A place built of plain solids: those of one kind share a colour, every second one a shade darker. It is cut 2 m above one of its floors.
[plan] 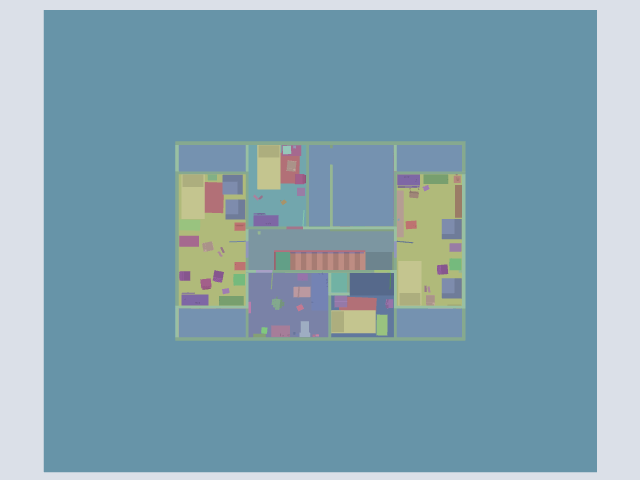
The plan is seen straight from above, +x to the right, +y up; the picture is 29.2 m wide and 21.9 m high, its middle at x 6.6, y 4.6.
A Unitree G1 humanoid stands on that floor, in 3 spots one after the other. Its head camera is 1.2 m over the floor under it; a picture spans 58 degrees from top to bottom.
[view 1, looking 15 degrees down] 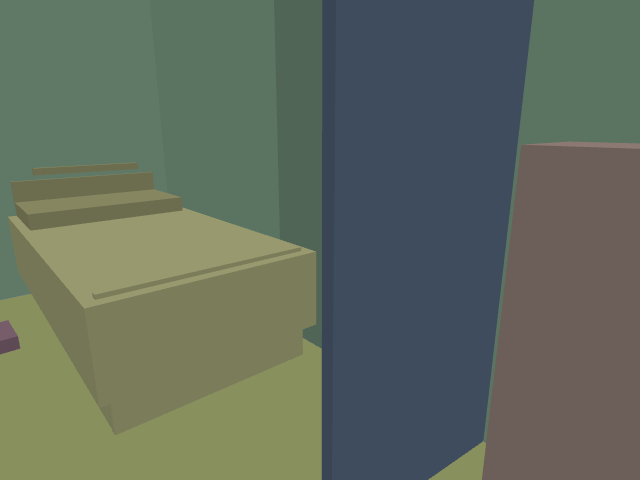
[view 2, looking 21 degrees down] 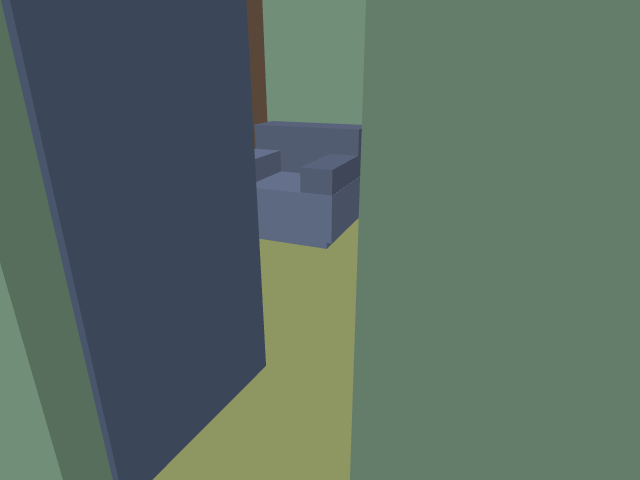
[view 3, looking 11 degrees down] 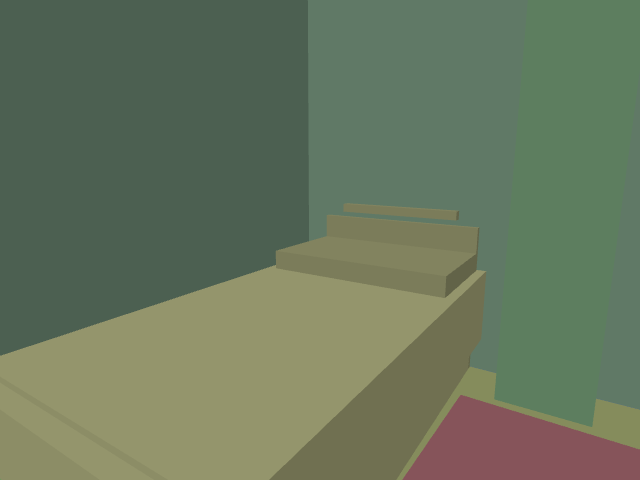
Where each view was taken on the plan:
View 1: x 11.53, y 5.22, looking -131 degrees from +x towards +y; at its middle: wall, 2.25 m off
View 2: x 9.47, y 3.64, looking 22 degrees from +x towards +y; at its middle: armchair_club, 3.10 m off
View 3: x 1.82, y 5.17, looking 123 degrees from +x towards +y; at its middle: child_bed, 2.73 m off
